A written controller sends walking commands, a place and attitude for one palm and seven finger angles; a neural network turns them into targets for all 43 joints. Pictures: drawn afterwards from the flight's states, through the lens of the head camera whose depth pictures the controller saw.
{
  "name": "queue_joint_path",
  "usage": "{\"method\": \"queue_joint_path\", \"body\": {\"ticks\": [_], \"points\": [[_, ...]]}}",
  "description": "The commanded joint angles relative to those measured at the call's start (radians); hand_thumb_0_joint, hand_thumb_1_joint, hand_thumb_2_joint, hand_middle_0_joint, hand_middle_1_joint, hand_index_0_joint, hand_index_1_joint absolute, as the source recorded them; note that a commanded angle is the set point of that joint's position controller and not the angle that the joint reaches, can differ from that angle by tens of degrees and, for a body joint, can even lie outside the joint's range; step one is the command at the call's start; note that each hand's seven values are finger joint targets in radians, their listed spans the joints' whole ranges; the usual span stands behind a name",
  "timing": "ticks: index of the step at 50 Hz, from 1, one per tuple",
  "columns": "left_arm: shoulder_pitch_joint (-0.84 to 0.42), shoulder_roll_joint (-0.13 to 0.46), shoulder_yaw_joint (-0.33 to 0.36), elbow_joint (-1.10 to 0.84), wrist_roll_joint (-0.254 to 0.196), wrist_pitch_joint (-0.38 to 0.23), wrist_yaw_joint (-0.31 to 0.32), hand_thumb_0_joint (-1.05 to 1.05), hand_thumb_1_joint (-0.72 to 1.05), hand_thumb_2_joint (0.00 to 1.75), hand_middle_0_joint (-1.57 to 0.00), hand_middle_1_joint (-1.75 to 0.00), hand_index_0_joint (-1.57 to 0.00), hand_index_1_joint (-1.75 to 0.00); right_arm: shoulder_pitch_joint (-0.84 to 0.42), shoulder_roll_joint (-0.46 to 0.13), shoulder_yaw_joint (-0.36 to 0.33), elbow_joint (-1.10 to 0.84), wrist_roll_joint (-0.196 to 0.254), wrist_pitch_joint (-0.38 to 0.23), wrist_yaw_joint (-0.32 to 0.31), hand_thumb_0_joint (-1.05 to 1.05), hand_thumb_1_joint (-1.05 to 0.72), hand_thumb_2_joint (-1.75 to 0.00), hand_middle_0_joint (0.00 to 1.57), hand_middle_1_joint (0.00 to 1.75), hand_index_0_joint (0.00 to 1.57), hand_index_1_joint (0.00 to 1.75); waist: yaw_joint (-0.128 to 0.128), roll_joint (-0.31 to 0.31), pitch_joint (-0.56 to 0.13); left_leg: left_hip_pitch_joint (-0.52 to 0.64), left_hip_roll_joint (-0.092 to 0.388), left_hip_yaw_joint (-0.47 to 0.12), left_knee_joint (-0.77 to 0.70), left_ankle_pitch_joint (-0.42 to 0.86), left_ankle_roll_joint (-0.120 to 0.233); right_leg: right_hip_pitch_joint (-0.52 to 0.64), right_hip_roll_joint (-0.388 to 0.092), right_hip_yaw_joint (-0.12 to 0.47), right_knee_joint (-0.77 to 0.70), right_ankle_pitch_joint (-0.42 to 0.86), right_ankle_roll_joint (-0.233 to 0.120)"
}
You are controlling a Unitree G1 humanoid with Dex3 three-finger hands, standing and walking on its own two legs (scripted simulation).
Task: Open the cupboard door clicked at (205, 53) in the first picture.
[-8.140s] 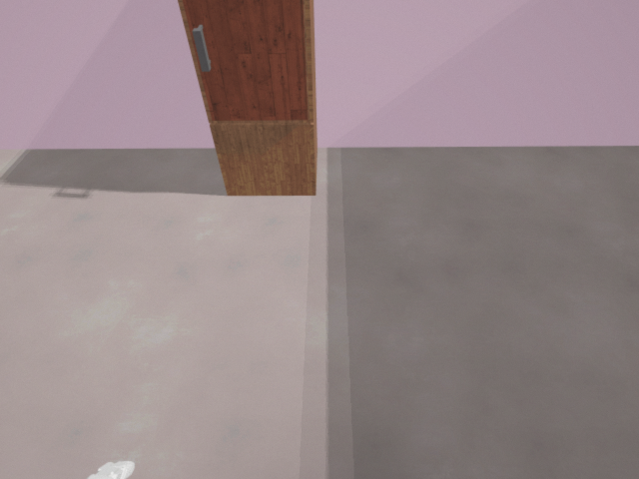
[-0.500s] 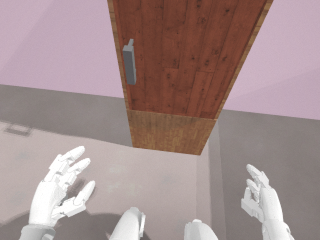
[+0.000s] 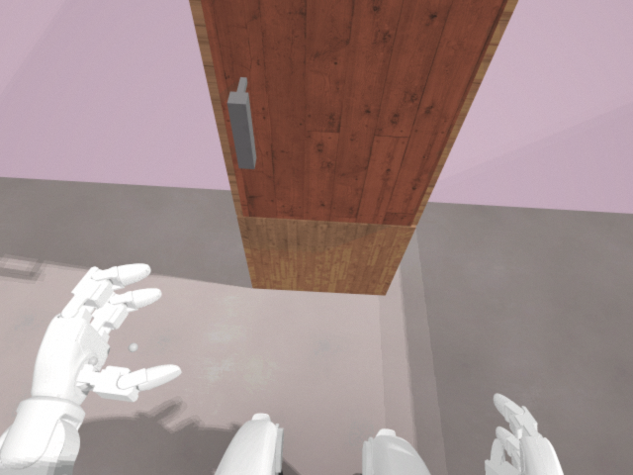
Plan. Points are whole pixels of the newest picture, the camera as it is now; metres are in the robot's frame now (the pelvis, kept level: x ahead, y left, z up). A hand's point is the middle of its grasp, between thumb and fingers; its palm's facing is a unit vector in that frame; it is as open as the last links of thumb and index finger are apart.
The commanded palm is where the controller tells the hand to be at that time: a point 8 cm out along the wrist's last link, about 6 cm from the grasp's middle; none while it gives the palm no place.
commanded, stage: raise the hand with hooked fingers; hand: left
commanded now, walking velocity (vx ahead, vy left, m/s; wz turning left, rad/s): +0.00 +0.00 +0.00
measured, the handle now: (245, 124) +0.62 +0.16 +0.04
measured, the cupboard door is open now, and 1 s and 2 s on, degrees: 0 0 0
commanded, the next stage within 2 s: move the hooked fingers beside the handle in 1.10 s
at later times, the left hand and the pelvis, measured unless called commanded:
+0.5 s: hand (99, 307) +0.29 +0.26 +0.06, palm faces +0.03 -1.00 -0.06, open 13.9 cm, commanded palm +0.27 +0.31 +0.06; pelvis +0.01 +0.00 +0.01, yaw +0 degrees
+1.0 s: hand (106, 292) +0.30 +0.26 +0.06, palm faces +0.02 -1.00 -0.06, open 14.0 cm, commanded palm +0.28 +0.31 +0.06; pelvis +0.01 -0.01 +0.01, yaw +0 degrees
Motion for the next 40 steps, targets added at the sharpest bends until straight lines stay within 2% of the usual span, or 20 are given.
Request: {"method": "queue_joint_path", "body": {"ticks": [1, 3, 5, 7, 10, 12, 15, 18, 22, 23, 24, 29, 32, 35, 37, 38, 39, 40], "points": [[-0.079, 0.177, 0.105, -0.21, -0.031, -0.063, -0.015, 0.0, -0.29, 0.39, -0.29, -1.07, -0.29, -1.07, -0.041, -0.128, -0.044, -0.163, 0.005, -0.056, -0.01, 0.0, -0.9, -0.9, 0.2, 0.3, 0.2, 0.3, 0.014, 0.075, -0.256, 0.253, -0.024, -0.047, -0.239, 0.162, -0.008, 0.113, 0.046, -0.01, -0.173, 0.099, -0.04], [-0.097, 0.191, 0.127, -0.192, -0.041, -0.06, -0.017, 0.0, -0.34, 0.37, -0.29, -1.1, -0.29, -1.1, -0.036, -0.131, -0.045, -0.159, 0.003, -0.053, -0.011, 0.0, -0.9, -0.9, 0.2, 0.3, 0.2, 0.3, 0.011, 0.046, -0.256, 0.252, -0.023, -0.051, -0.23, 0.189, -0.007, 0.117, 0.052, -0.011, -0.169, 0.125, -0.04], [-0.113, 0.192, 0.123, -0.189, -0.04, -0.059, -0.027, 0.0, -0.38, 0.35, -0.29, -1.12, -0.29, -1.12, -0.038, -0.132, -0.044, -0.161, 0.003, -0.049, -0.008, 0.0, -0.9, -0.9, 0.2, 0.3, 0.2, 0.3, 0.007, 0.083, -0.247, 0.264, -0.024, -0.045, -0.232, 0.199, -0.011, 0.115, 0.048, -0.01, -0.173, 0.135, -0.039], [-0.121, 0.198, 0.132, -0.154, -0.042, -0.05, -0.037, 0.0, -0.43, 0.33, -0.29, -1.15, -0.29, -1.15, -0.035, -0.135, -0.042, -0.162, 0.005, -0.044, -0.008, 0.0, -0.9, -0.9, 0.2, 0.3, 0.2, 0.3, 0.004, 0.066, -0.237, 0.256, -0.023, -0.044, -0.234, 0.184, -0.01, 0.113, 0.05, -0.01, -0.181, 0.126, -0.037], [-0.179, 0.221, 0.141, -0.144, -0.045, -0.042, -0.063, 0.0, -0.5, 0.3, -0.3, -1.2, -0.3, -1.2, -0.03, -0.141, -0.038, -0.164, 0.007, -0.041, -0.008, 0.0, -0.9, -0.9, 0.2, 0.3, 0.2, 0.3, 0.001, 0.093, -0.251, 0.276, -0.022, -0.047, -0.234, 0.205, -0.013, 0.116, 0.052, -0.008, -0.178, 0.147, -0.039], [-0.193, 0.232, 0.151, -0.131, -0.048, -0.035, -0.076, 0.0, -0.5, 0.3, -0.3, -1.2, -0.3, -1.2, -0.027, -0.141, -0.037, -0.167, 0.007, -0.042, -0.01, 0.0, -0.9, -0.9, 0.2, 0.3, 0.2, 0.3, 0.001, 0.08, -0.265, 0.291, -0.021, -0.047, -0.235, 0.221, -0.011, 0.125, 0.053, -0.01, -0.183, 0.159, -0.038], [-0.229, 0.259, 0.174, -0.123, -0.06, -0.031, -0.1, 0.0, -0.5, 0.3, -0.3, -1.2, -0.3, -1.2, -0.022, -0.144, -0.035, -0.163, 0.007, -0.042, -0.01, 0.0, -0.9, -0.9, 0.2, 0.3, 0.2, 0.3, 0.003, 0.091, -0.293, 0.316, -0.019, -0.047, -0.227, 0.271, -0.013, 0.135, 0.056, -0.007, -0.178, 0.201, -0.04], [-0.25, 0.278, 0.199, -0.052, -0.073, -0.018, -0.118, 0.0, -0.5, 0.3, -0.3, -1.2, -0.3, -1.2, -0.019, -0.147, -0.03, -0.157, 0.006, -0.038, -0.011, 0.0, -0.9, -0.9, 0.2, 0.3, 0.2, 0.3, 0.002, 0.056, -0.267, 0.277, -0.022, -0.046, -0.219, 0.263, -0.01, 0.14, 0.06, -0.006, -0.18, 0.202, -0.041], [-0.307, 0.298, 0.214, -0.002, -0.078, -0.008, -0.147, 0.0, -0.5, 0.3, -0.3, -1.2, -0.3, -1.2, -0.021, -0.152, -0.029, -0.154, 0.011, -0.032, -0.014, 0.0, -0.9, -0.9, 0.2, 0.3, 0.2, 0.3, 0.0, 0.054, -0.262, 0.269, -0.023, -0.041, -0.227, 0.226, -0.008, 0.138, 0.055, -0.001, -0.194, 0.17, -0.037], [-0.325, 0.319, 0.23, 0.01, -0.083, -0.007, -0.154, 0.0, -0.5, 0.3, -0.3, -1.2, -0.3, -1.2, -0.02, -0.154, -0.028, -0.156, 0.009, -0.031, -0.016, 0.0, -0.9, -0.9, 0.2, 0.3, 0.2, 0.3, 0.003, 0.05, -0.261, 0.26, -0.024, -0.039, -0.219, 0.233, -0.006, 0.147, 0.058, 0.004, -0.192, 0.176, -0.041], [-0.345, 0.328, 0.233, 0.003, -0.083, -0.01, -0.162, 0.0, -0.5, 0.3, -0.3, -1.2, -0.3, -1.2, -0.021, -0.153, -0.027, -0.156, 0.01, -0.03, -0.017, 0.0, -0.9, -0.9, 0.2, 0.3, 0.2, 0.3, 0.002, 0.059, -0.288, 0.267, -0.025, -0.033, -0.218, 0.235, -0.004, 0.161, 0.055, 0.012, -0.197, 0.181, -0.038], [-0.384, 0.373, 0.265, 0.042, -0.088, -0.011, -0.186, 0.0, -0.5, 0.3, -0.3, -1.2, -0.3, -1.2, -0.008, -0.156, -0.028, -0.149, 0.011, -0.026, -0.019, 0.0, -0.9, -0.9, 0.2, 0.3, 0.2, 0.3, 0.005, 0.068, -0.306, 0.276, -0.023, -0.027, -0.216, 0.262, -0.001, 0.177, 0.056, 0.021, -0.2, 0.207, -0.038], [-0.36, 0.347, 0.249, 0.059, -0.094, -0.01, -0.193, 0.0, -0.5, 0.3, -0.3, -1.2, -0.3, -1.2, -0.006, -0.155, -0.03, -0.153, 0.014, -0.026, -0.017, 0.0, -0.9, -0.9, 0.2, 0.3, 0.2, 0.3, 0.008, 0.083, -0.297, 0.285, -0.024, -0.025, -0.226, 0.262, -0.001, 0.174, 0.053, 0.02, -0.208, 0.206, -0.037], [-0.324, 0.343, 0.255, 0.075, -0.099, -0.006, -0.191, 0.0, -0.5, 0.3, -0.3, -1.2, -0.3, -1.2, 0.004, -0.158, -0.035, -0.155, 0.015, -0.024, -0.011, 0.0, -0.9, -0.9, 0.2, 0.3, 0.2, 0.3, 0.009, 0.047, -0.296, 0.279, -0.025, -0.022, -0.227, 0.28, 0.001, 0.187, 0.055, 0.018, -0.209, 0.232, -0.034], [-0.338, 0.358, 0.262, 0.044, -0.095, -0.012, -0.182, 0.0, -0.5, 0.3, -0.3, -1.2, -0.3, -1.2, 0.002, -0.158, -0.037, -0.157, 0.014, -0.025, -0.008, 0.0, -0.9, -0.9, 0.2, 0.3, 0.2, 0.3, 0.01, 0.078, -0.304, 0.285, -0.024, -0.022, -0.229, 0.289, -0.001, 0.186, 0.052, 0.018, -0.204, 0.237, -0.034], [-0.344, 0.375, 0.275, 0.045, -0.093, -0.014, -0.177, 0.0, -0.5, 0.3, -0.3, -1.2, -0.3, -1.2, 0.009, -0.161, -0.037, -0.156, 0.01, -0.025, -0.008, 0.0, -0.9, -0.9, 0.2, 0.3, 0.2, 0.3, 0.009, 0.073, -0.303, 0.278, -0.022, -0.023, -0.222, 0.297, 0.001, 0.18, 0.056, 0.017, -0.197, 0.24, -0.037], [-0.342, 0.369, 0.274, 0.045, -0.091, -0.017, -0.173, 0.0, -0.5, 0.3, -0.3, -1.2, -0.3, -1.2, 0.008, -0.158, -0.037, -0.155, 0.011, -0.022, -0.006, 0.0, -0.9, -0.9, 0.2, 0.3, 0.2, 0.3, 0.009, 0.076, -0.308, 0.281, -0.023, -0.02, -0.227, 0.289, -0.001, 0.183, 0.053, 0.017, -0.2, 0.234, -0.034], [-0.334, 0.358, 0.268, 0.061, -0.092, -0.018, -0.168, 0.0, -0.5, 0.3, -0.3, -1.2, -0.3, -1.2, 0.007, -0.156, -0.036, -0.157, 0.013, -0.021, -0.006, 0.0, -0.9, -0.9, 0.2, 0.3, 0.2, 0.3, 0.007, 0.056, -0.284, 0.27, -0.023, -0.021, -0.231, 0.27, -0.001, 0.181, 0.054, 0.019, -0.207, 0.218, -0.033]]}}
